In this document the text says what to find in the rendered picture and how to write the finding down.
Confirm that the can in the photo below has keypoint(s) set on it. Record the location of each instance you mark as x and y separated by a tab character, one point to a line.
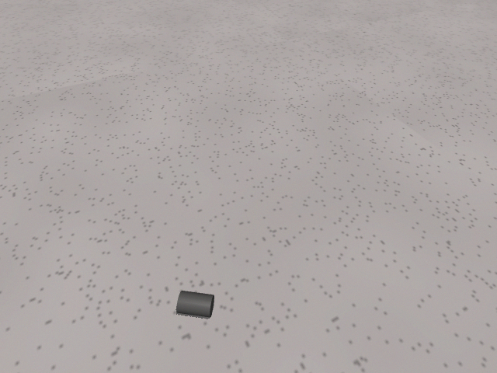
193	303

